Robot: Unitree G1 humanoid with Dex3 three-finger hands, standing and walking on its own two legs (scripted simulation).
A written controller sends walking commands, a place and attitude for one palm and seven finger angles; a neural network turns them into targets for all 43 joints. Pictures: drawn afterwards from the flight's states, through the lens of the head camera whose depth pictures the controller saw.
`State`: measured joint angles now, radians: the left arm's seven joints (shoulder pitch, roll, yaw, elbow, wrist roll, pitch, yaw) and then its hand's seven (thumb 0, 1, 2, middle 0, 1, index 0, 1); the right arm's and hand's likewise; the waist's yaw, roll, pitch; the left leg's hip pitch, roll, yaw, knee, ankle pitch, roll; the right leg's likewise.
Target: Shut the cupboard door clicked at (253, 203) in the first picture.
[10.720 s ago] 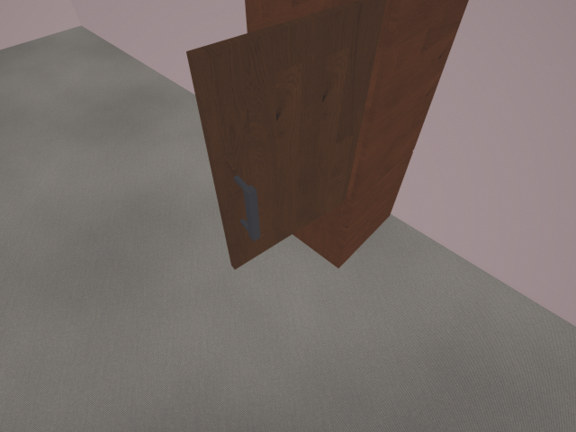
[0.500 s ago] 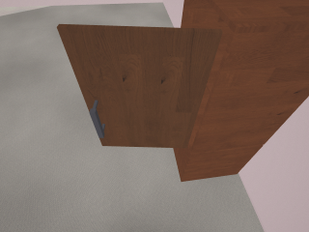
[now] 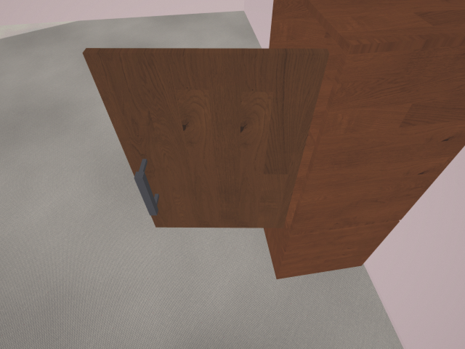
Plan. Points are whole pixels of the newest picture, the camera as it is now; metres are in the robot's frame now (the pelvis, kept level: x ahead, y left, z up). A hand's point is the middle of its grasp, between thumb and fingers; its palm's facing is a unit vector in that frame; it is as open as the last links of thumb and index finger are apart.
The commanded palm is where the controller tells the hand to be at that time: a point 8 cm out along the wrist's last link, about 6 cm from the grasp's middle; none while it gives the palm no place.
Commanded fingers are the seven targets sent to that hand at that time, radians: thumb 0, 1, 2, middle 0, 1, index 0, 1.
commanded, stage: shuffle to correct the standing spot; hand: left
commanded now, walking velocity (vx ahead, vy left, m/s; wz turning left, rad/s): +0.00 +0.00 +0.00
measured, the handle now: (149, 188) +0.49 +0.25 -0.10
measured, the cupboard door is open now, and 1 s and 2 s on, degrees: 81 81 81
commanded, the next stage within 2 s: come to a stop and stand still in 0.08 s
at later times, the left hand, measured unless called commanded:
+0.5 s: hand out of the picture +0.04 +0.19 -0.18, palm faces +0.02 -0.97 -0.23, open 7.4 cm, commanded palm none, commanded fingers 0.00 0.90 0.90 -0.20 -0.30 -0.20 -0.30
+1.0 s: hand out of the picture +0.03 +0.21 -0.16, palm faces +0.00 -0.96 -0.27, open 7.4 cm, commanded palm none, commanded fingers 0.00 0.90 0.90 -0.20 -0.30 -0.20 -0.30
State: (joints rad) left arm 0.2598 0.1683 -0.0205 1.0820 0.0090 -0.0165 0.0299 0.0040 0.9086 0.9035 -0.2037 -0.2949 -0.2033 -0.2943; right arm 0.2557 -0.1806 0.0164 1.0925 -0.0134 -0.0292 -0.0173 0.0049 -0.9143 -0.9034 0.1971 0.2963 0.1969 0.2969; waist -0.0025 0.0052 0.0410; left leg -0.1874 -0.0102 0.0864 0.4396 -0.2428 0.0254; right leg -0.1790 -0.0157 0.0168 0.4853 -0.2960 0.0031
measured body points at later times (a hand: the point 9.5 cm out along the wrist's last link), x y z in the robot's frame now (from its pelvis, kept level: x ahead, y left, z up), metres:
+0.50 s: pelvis +0.03 +0.01 +0.00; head +0.06 +0.01 +0.45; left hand +0.04 +0.25 -0.16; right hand +0.05 -0.22 -0.16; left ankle +0.00 +0.10 -0.74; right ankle -0.02 -0.12 -0.74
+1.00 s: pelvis -0.04 +0.01 -0.01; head -0.05 +0.01 +0.44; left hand +0.03 +0.27 -0.14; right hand +0.04 -0.26 -0.14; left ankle +0.00 +0.10 -0.74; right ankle -0.02 -0.12 -0.74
